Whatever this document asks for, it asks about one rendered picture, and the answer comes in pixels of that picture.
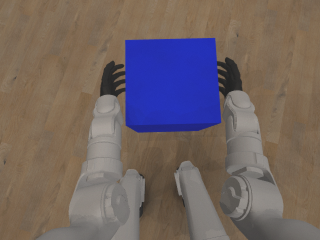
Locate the right robot hand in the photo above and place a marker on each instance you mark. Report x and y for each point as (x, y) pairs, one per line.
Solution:
(232, 81)

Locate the robot left thigh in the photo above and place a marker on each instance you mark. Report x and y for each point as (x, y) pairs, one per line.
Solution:
(135, 190)

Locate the right robot forearm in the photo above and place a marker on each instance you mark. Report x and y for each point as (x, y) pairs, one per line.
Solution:
(243, 139)

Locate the left robot forearm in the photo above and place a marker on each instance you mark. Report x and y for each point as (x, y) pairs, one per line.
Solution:
(103, 158)

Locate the robot thigh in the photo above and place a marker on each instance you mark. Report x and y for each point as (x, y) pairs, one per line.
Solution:
(202, 218)
(135, 190)

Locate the left robot hand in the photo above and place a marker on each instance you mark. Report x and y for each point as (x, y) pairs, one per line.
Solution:
(108, 86)

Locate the right robot upper arm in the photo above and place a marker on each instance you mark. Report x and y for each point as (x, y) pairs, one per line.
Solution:
(256, 208)

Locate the carton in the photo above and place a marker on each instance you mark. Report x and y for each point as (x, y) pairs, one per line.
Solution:
(171, 85)

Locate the robot right thigh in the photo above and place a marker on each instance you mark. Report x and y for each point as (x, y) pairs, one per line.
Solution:
(202, 218)

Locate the left robot upper arm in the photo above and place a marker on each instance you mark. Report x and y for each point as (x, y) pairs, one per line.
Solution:
(95, 213)

